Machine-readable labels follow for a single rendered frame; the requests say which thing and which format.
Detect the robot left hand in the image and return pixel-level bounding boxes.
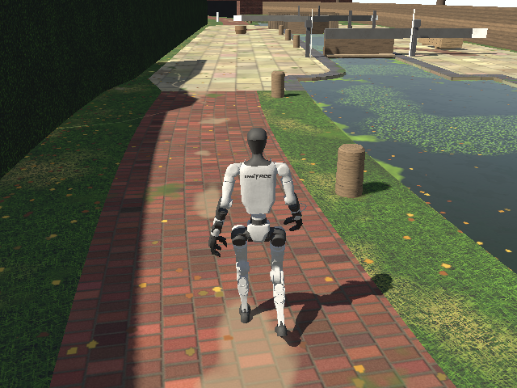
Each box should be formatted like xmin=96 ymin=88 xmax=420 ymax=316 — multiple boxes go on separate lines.
xmin=208 ymin=234 xmax=227 ymax=257

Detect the right robot forearm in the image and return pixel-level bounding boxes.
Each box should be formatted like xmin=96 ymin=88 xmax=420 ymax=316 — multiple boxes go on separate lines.
xmin=288 ymin=193 xmax=302 ymax=220

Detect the right robot upper arm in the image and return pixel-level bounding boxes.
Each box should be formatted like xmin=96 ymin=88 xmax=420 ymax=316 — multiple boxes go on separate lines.
xmin=274 ymin=162 xmax=296 ymax=205

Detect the left robot upper arm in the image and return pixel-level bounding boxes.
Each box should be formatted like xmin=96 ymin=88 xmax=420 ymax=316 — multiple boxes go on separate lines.
xmin=220 ymin=163 xmax=241 ymax=209

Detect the left robot forearm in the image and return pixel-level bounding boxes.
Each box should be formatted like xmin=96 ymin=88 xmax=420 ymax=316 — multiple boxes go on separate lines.
xmin=211 ymin=196 xmax=228 ymax=237

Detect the robot right shin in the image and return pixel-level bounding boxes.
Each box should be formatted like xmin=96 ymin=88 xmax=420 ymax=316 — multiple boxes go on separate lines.
xmin=273 ymin=270 xmax=285 ymax=326

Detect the left robot thigh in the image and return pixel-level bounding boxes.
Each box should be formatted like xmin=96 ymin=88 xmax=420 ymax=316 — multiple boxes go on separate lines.
xmin=231 ymin=225 xmax=250 ymax=276

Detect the robot right hand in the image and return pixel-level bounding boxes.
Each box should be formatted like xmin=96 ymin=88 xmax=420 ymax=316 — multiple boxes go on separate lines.
xmin=284 ymin=217 xmax=303 ymax=231

